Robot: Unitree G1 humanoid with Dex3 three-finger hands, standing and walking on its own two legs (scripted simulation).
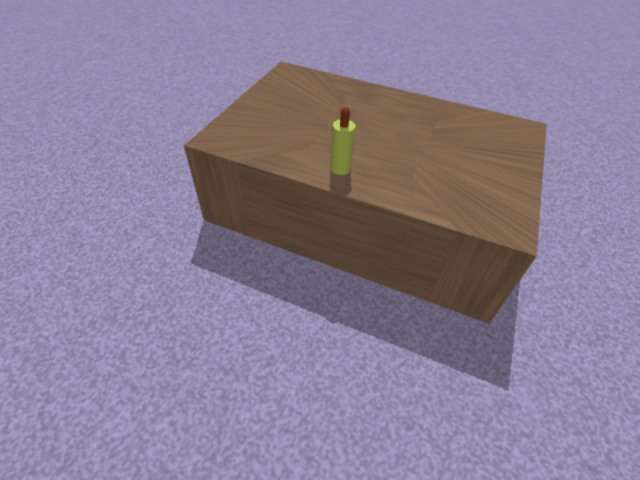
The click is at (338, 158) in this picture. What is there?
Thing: necked bottle
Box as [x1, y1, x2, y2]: [330, 107, 355, 174]
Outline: 345,107 341,110 341,117 333,123 330,169 337,174 347,173 350,169 355,125 348,119 349,110
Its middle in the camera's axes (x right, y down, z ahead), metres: +0.07 -0.30 +1.28
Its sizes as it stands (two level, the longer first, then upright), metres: 0.072 0.072 0.233
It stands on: a support 0.39 m high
